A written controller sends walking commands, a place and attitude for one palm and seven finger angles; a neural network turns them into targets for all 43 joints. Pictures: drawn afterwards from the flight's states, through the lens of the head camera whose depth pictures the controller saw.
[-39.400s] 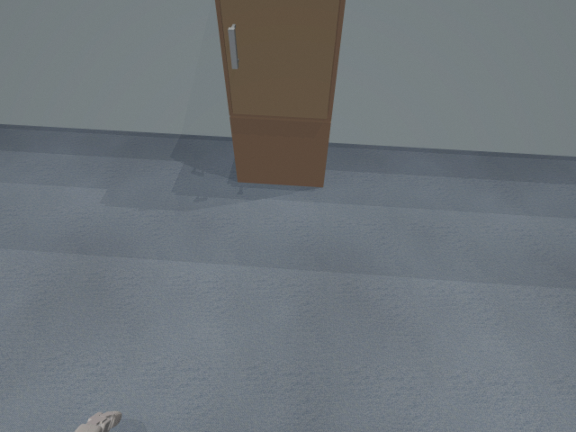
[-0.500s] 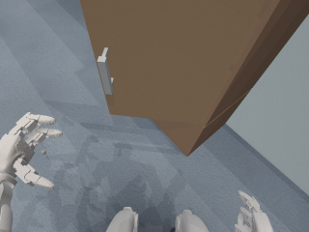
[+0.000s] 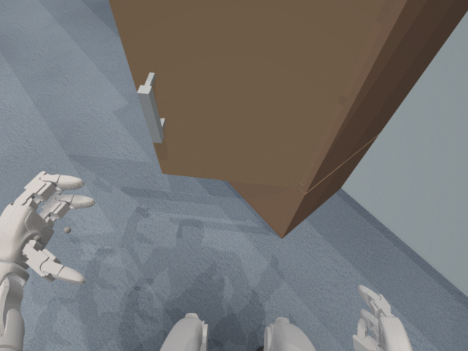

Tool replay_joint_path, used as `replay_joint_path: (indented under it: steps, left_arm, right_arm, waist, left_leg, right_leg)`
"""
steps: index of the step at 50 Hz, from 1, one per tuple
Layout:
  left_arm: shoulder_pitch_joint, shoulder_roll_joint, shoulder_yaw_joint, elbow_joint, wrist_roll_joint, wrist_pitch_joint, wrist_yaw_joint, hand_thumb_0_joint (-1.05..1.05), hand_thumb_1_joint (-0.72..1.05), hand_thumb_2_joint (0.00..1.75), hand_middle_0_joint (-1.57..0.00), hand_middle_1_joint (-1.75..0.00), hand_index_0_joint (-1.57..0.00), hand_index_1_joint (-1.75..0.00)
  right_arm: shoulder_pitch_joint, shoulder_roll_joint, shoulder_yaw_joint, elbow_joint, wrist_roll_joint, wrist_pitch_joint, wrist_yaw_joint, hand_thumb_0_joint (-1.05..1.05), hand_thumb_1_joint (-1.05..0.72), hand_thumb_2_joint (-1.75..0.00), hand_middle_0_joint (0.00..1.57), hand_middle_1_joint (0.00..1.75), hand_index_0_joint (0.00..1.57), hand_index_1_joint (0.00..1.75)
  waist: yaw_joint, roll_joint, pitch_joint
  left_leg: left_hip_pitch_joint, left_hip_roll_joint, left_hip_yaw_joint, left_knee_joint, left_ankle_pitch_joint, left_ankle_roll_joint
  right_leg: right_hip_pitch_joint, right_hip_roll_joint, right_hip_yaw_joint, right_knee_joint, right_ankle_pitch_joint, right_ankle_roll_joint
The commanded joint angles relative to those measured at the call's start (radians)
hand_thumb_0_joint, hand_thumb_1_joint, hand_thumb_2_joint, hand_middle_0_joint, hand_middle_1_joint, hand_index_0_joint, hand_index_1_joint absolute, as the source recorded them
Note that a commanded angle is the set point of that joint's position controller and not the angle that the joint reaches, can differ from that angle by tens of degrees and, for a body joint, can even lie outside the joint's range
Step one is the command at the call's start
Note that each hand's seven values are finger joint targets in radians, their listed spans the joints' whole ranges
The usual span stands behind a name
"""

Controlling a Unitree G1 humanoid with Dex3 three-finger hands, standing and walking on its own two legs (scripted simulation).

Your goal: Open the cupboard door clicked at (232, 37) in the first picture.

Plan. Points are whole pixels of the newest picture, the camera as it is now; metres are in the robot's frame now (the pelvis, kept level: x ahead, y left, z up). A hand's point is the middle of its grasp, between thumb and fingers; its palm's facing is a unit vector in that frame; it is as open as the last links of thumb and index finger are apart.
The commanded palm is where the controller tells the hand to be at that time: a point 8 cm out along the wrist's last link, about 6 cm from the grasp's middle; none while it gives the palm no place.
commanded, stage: move the hooked fingers beside the handle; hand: left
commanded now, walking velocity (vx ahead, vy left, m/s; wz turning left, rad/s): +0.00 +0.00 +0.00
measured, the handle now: (154, 109) +0.56 +0.20 +0.04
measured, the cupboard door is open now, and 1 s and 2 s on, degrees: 45 45 45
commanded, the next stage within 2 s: none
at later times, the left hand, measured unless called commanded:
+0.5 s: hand (83, 185) +0.36 +0.28 +0.04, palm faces -0.03 -1.00 -0.03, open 14.0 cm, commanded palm +0.35 +0.32 +0.05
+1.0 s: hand (105, 153) +0.43 +0.26 +0.04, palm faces -0.06 -1.00 -0.01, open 14.0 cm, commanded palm +0.42 +0.31 +0.04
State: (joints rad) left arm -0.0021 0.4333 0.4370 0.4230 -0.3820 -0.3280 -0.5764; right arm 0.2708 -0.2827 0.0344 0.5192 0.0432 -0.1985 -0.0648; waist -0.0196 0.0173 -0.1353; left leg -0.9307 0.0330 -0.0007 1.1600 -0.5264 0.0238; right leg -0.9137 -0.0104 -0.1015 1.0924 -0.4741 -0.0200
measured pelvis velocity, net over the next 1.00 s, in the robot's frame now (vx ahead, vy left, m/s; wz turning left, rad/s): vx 0.00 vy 0.01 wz -0.03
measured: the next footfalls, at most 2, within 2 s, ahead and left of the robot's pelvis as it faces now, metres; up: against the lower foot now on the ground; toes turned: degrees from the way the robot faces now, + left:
none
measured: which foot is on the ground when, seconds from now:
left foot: down 0.00-1.00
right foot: down 0.00-1.00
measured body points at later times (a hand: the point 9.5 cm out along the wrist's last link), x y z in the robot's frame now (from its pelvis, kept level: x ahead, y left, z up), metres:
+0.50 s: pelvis +0.00 +0.01 +0.00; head +0.11 +0.02 +0.43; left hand +0.36 +0.33 +0.05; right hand +0.12 -0.26 -0.09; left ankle +0.02 +0.10 -0.65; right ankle +0.03 -0.11 -0.65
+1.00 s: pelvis +0.00 +0.01 -0.01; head +0.12 +0.04 +0.42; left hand +0.43 +0.32 +0.04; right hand +0.08 -0.26 -0.11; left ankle +0.02 +0.10 -0.65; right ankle +0.03 -0.11 -0.65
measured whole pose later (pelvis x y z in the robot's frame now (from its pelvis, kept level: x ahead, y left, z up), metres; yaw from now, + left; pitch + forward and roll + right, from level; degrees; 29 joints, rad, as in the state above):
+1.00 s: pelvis +0.00 +0.01 -0.01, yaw -2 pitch +22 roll -3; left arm -0.59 0.54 0.45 0.94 -0.22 -0.38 -0.51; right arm 0.32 -0.28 0.04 0.60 0.03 -0.06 -0.05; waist -0.10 0.01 -0.13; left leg -1.04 0.04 0.02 1.19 -0.53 0.04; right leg -1.03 -0.01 -0.07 1.11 -0.46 0.00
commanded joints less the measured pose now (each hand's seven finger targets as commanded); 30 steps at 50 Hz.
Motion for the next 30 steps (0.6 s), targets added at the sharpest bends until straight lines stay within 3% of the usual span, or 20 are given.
replay_joint_path:
  steps: [1,4,5,6,9,10,11,12,15,19,21,23,25,27,28,30]
  left_arm:
    - [-0.318,0.308,0.113,-0.166,-0.005,-0.072,0.003,0.0,-0.5,0.3,-0.3,-1.2,-0.3,-1.2]
    - [-0.373,0.328,0.131,-0.097,-0.003,-0.085,0.0,0.0,-0.5,0.3,-0.3,-1.2,-0.3,-1.2]
    - [-0.423,0.333,0.119,-0.111,-0.006,-0.093,-0.007,0.0,-0.5,0.3,-0.3,-1.2,-0.3,-1.2]
    - [-0.403,0.336,0.126,-0.092,-0.001,-0.089,-0.013,0.0,-0.5,0.3,-0.3,-1.2,-0.3,-1.2]
    - [-0.421,0.321,0.093,-0.067,0.009,-0.064,-0.024,0.0,-0.5,0.3,-0.3,-1.2,-0.3,-1.2]
    - [-0.413,0.309,0.084,-0.057,0.005,-0.05,-0.03,0.0,-0.5,0.3,-0.3,-1.2,-0.3,-1.2]
    - [-0.399,0.342,0.116,-0.04,0.012,-0.038,-0.029,0.0,-0.5,0.3,-0.3,-1.2,-0.3,-1.2]
    - [-0.382,0.324,0.104,-0.024,0.01,-0.026,-0.029,0.0,-0.5,0.3,-0.3,-1.2,-0.3,-1.2]
    - [-0.409,0.348,0.133,0.027,0.011,-0.012,-0.008,0.0,-0.5,0.3,-0.3,-1.2,-0.3,-1.2]
    - [-0.44,0.357,0.148,0.029,0.023,-0.047,0.024,0.0,-0.5,0.3,-0.3,-1.2,-0.3,-1.2]
    - [-0.487,0.351,0.132,0.02,0.033,-0.068,0.026,0.0,-0.5,0.3,-0.3,-1.2,-0.3,-1.2]
    - [-0.523,0.354,0.124,0.051,0.045,-0.084,0.028,0.0,-0.5,0.3,-0.3,-1.2,-0.3,-1.2]
    - [-0.596,0.32,0.079,0.036,0.048,-0.094,0.018,0.0,-0.5,0.3,-0.3,-1.2,-0.3,-1.2]
    - [-0.605,0.332,0.083,0.062,0.057,-0.094,0.014,0.0,-0.5,0.3,-0.3,-1.2,-0.3,-1.2]
    - [-0.617,0.31,0.063,0.061,0.057,-0.091,0.015,0.0,-0.5,0.3,-0.3,-1.2,-0.3,-1.2]
    - [-0.633,0.341,0.085,0.081,0.06,-0.088,0.019,0.0,-0.5,0.3,-0.3,-1.2,-0.3,-1.2]
  right_arm:
    - [0.02,-0.16,-0.066,-0.103,0.001,-0.047,-0.024,0.0,-0.9,-0.9,0.2,0.3,0.2,0.3]
    - [0.027,-0.161,-0.066,-0.087,0.003,-0.047,-0.033,0.0,-0.9,-0.9,0.2,0.3,0.2,0.3]
    - [0.028,-0.163,-0.065,-0.082,0.003,-0.049,-0.036,0.0,-0.9,-0.9,0.2,0.3,0.2,0.3]
    - [0.032,-0.16,-0.065,-0.083,0.003,-0.047,-0.034,0.0,-0.9,-0.9,0.2,0.3,0.2,0.3]
    - [0.038,-0.163,-0.068,-0.082,0.007,-0.043,-0.03,0.0,-0.9,-0.9,0.2,0.3,0.2,0.3]
    - [0.044,-0.164,-0.069,-0.086,0.005,-0.042,-0.027,0.0,-0.9,-0.9,0.2,0.3,0.2,0.3]
    - [0.055,-0.168,-0.071,-0.08,0.006,-0.035,-0.025,0.0,-0.9,-0.9,0.2,0.3,0.2,0.3]
    - [0.055,-0.166,-0.072,-0.085,0.007,-0.029,-0.02,0.0,-0.9,-0.9,0.2,0.3,0.2,0.3]
    - [0.061,-0.17,-0.071,-0.088,0.005,-0.015,-0.015,0.0,-0.9,-0.9,0.2,0.3,0.2,0.3]
    - [0.07,-0.169,-0.075,-0.088,0.002,0.001,-0.005,0.0,-0.9,-0.9,0.2,0.3,0.2,0.3]
    - [0.081,-0.169,-0.074,-0.082,-0.002,0.008,-0.003,0.0,-0.9,-0.9,0.2,0.3,0.2,0.3]
    - [0.089,-0.173,-0.077,-0.07,0.0,0.017,-0.004,0.0,-0.9,-0.9,0.2,0.3,0.2,0.3]
    - [0.094,-0.173,-0.078,-0.063,0.0,0.016,-0.007,0.0,-0.9,-0.9,0.2,0.3,0.2,0.3]
    - [0.106,-0.178,-0.082,-0.049,-0.001,0.026,-0.007,0.0,-0.9,-0.9,0.2,0.3,0.2,0.3]
    - [0.103,-0.176,-0.081,-0.047,-0.002,0.027,-0.006,0.0,-0.9,-0.9,0.2,0.3,0.2,0.3]
    - [0.115,-0.181,-0.081,-0.041,-0.003,0.033,-0.009,0.0,-0.9,-0.9,0.2,0.3,0.2,0.3]
  waist:
    - [-0.021,0.086,-0.264]
    - [-0.024,0.064,-0.271]
    - [-0.027,0.085,-0.289]
    - [-0.012,0.108,-0.327]
    - [-0.009,0.141,-0.35]
    - [-0.011,0.133,-0.366]
    - [-0.005,0.11,-0.386]
    - [-0.005,0.101,-0.379]
    - [-0.007,0.054,-0.342]
    - [-0.006,0.06,-0.35]
    - [-0.017,0.066,-0.38]
    - [-0.031,0.074,-0.352]
    - [-0.045,0.109,-0.365]
    - [-0.04,0.128,-0.386]
    - [-0.045,0.134,-0.384]
    - [-0.043,0.119,-0.395]
  left_leg:
    - [0.124,-0.026,-0.031,-0.147,0.215,0.004]
    - [0.108,-0.023,-0.029,-0.132,0.2,0.005]
    - [0.119,-0.022,-0.032,-0.127,0.227,0.005]
    - [0.137,-0.023,-0.027,-0.132,0.242,0.003]
    - [0.184,-0.022,-0.036,-0.152,0.287,0.0]
    - [0.186,-0.022,-0.034,-0.145,0.313,0.002]
    - [0.191,-0.018,-0.031,-0.147,0.341,0.001]
    - [0.182,-0.021,-0.029,-0.149,0.339,0.001]
    - [0.13,-0.021,-0.025,-0.143,0.33,0.003]
    - [0.136,-0.019,-0.025,-0.152,0.331,0.0]
    - [0.162,-0.017,-0.023,-0.148,0.354,0.0]
    - [0.158,-0.014,-0.027,-0.149,0.331,0.0]
    - [0.197,-0.013,-0.039,-0.147,0.362,-0.001]
    - [0.246,-0.009,-0.049,-0.159,0.37,-0.008]
    - [0.262,-0.009,-0.053,-0.161,0.381,-0.009]
    - [0.262,-0.006,-0.057,-0.156,0.412,-0.01]
  right_leg:
    - [0.166,0.026,0.094,-0.148,0.097,-0.006]
    - [0.162,0.023,0.105,-0.148,0.074,-0.004]
    - [0.165,0.026,0.102,-0.136,0.105,-0.009]
    - [0.18,0.024,0.104,-0.134,0.124,-0.008]
    - [0.167,0.024,0.083,-0.125,0.174,-0.009]
    - [0.174,0.027,0.081,-0.12,0.2,-0.011]
    - [0.192,0.026,0.08,-0.119,0.233,-0.007]
    - [0.195,0.024,0.08,-0.123,0.239,-0.003]
    - [0.196,0.028,0.078,-0.117,0.238,-0.004]
    - [0.191,0.025,0.075,-0.114,0.239,-0.002]
    - [0.189,0.032,0.074,-0.108,0.256,-0.002]
    - [0.158,0.031,0.073,-0.11,0.233,-0.003]
    - [0.121,0.034,0.065,-0.099,0.235,-0.009]
    - [0.107,0.032,0.062,-0.109,0.224,-0.008]
    - [0.093,0.031,0.057,-0.112,0.226,-0.008]
    - [0.091,0.033,0.054,-0.106,0.237,-0.011]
